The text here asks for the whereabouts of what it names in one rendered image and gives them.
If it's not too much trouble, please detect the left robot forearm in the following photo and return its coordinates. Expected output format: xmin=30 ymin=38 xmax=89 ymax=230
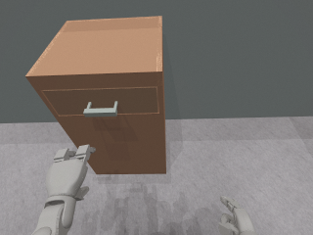
xmin=31 ymin=195 xmax=76 ymax=235

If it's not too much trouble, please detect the left robot hand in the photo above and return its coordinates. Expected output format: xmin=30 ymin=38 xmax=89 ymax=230
xmin=45 ymin=144 xmax=96 ymax=202

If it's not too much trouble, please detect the right robot hand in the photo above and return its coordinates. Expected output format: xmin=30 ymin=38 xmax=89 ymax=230
xmin=218 ymin=196 xmax=256 ymax=235

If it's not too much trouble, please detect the drawer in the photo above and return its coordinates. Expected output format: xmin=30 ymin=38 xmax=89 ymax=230
xmin=43 ymin=86 xmax=158 ymax=116

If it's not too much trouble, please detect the cabinet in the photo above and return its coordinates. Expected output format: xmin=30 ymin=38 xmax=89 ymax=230
xmin=25 ymin=16 xmax=166 ymax=174

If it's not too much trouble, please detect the handle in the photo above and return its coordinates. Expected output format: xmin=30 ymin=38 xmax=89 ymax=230
xmin=83 ymin=101 xmax=118 ymax=118

